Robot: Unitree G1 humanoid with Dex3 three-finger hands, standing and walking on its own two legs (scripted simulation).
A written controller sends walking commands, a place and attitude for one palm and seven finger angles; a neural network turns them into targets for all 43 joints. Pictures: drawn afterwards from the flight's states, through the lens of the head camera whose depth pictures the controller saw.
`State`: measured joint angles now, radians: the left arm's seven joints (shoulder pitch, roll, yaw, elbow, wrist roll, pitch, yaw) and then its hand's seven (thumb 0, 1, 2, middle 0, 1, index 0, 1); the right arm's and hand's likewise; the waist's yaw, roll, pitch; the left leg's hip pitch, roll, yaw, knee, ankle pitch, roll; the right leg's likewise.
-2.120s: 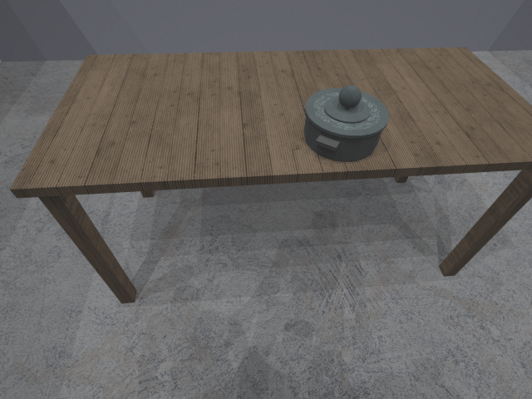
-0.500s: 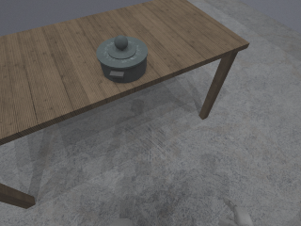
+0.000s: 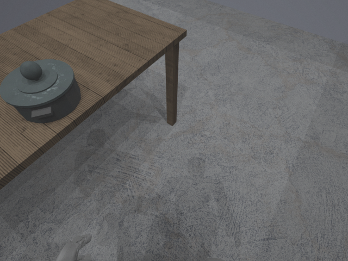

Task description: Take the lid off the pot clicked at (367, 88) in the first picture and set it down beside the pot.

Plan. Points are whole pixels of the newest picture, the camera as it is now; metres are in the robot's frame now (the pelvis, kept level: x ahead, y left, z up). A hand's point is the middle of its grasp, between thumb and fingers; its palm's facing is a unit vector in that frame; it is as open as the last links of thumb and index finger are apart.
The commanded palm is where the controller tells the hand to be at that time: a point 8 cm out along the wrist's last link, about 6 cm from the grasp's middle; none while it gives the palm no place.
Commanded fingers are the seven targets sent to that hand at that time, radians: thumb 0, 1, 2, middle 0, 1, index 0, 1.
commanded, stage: walk to a spot facing it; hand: left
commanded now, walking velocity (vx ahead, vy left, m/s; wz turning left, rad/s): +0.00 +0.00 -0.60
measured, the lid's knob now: (31, 70) +0.59 +0.43 +0.06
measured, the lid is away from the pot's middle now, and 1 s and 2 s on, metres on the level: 0.00 0.00 0.00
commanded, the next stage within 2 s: turn to face it in 1.88 s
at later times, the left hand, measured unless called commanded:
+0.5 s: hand (98, 258) +0.15 +0.20 -0.17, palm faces -0.22 -0.95 -0.22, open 7.4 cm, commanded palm none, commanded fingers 0.00 0.90 0.90 -0.20 -0.30 -0.20 -0.30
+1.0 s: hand (144, 225) +0.22 +0.09 -0.14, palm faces -0.52 -0.81 -0.27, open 7.4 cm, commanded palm none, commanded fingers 0.00 0.90 0.90 -0.20 -0.30 -0.20 -0.30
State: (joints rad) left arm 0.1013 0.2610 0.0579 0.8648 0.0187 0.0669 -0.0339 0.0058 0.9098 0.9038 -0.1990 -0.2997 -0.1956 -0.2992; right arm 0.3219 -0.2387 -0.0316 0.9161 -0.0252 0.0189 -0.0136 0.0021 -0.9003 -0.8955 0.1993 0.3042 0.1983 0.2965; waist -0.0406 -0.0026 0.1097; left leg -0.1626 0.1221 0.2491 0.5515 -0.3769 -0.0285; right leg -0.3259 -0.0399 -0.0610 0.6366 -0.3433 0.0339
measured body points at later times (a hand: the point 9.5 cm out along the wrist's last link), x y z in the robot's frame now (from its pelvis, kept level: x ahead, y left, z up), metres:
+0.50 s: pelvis +0.02 +0.02 +0.00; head +0.06 +0.03 +0.45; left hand +0.16 +0.25 -0.15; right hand +0.06 -0.25 -0.12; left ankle +0.06 +0.12 -0.73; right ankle +0.00 -0.11 -0.71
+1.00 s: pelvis +0.03 -0.03 +0.00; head +0.03 -0.06 +0.45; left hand +0.25 +0.13 -0.12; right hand -0.11 -0.26 -0.15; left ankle +0.08 +0.10 -0.66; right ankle -0.03 -0.11 -0.73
